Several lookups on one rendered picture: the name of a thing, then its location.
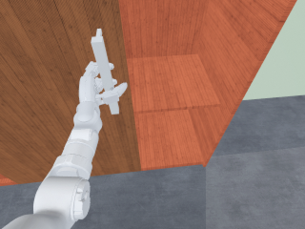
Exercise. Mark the robot left hand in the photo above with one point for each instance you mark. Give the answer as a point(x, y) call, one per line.
point(90, 86)

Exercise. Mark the robot left forearm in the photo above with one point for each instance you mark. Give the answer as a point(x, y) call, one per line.
point(76, 159)

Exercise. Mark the handle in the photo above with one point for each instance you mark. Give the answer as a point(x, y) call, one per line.
point(100, 54)

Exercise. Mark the left robot upper arm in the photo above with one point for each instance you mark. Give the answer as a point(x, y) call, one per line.
point(60, 202)

